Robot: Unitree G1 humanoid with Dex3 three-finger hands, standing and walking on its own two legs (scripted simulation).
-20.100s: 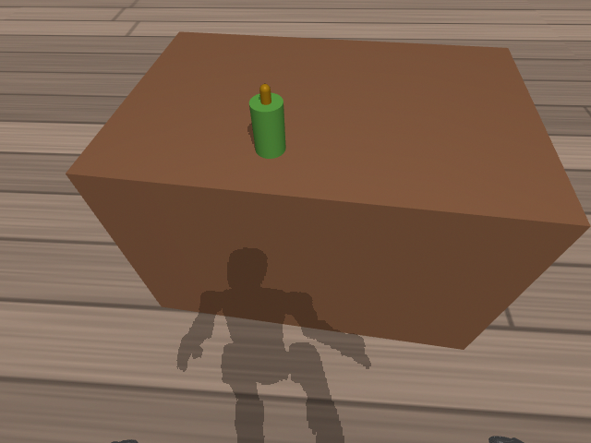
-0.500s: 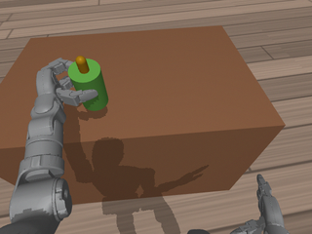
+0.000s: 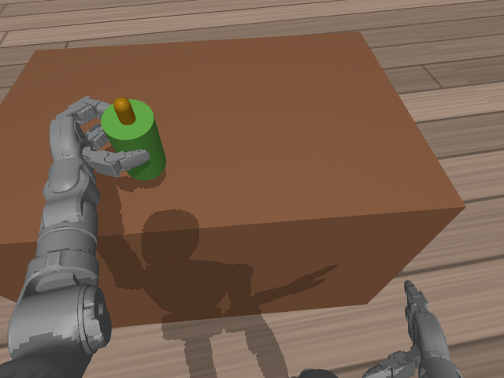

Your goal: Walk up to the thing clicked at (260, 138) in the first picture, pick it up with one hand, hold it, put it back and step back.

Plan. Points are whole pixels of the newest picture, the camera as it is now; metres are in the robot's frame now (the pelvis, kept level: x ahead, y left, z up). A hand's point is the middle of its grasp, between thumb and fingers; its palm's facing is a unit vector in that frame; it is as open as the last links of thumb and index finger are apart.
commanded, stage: crouch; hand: left
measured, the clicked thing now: (134, 136) +0.45 +0.17 +0.14
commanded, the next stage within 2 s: lower in 0.26 s
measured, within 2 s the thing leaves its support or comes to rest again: rests again in 1.82 s
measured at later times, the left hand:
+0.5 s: hand (120, 138) +0.48 +0.21 +0.11, palm faces +0.22 -0.98 +0.00, open 10.3 cm
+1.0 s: hand (130, 155) +0.50 +0.22 +0.05, palm faces +0.22 -0.98 +0.00, open 10.2 cm
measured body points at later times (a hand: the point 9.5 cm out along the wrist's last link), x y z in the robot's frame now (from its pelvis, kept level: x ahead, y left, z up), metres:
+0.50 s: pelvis -0.02 +0.00 -0.02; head +0.06 +0.01 +0.43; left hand +0.46 +0.26 +0.11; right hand +0.13 -0.27 -0.07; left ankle -0.03 +0.12 -0.73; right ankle +0.02 -0.13 -0.73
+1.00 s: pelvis -0.01 +0.01 -0.04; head +0.10 +0.02 +0.40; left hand +0.48 +0.27 +0.05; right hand +0.14 -0.26 -0.08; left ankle -0.03 +0.12 -0.73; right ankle +0.02 -0.13 -0.73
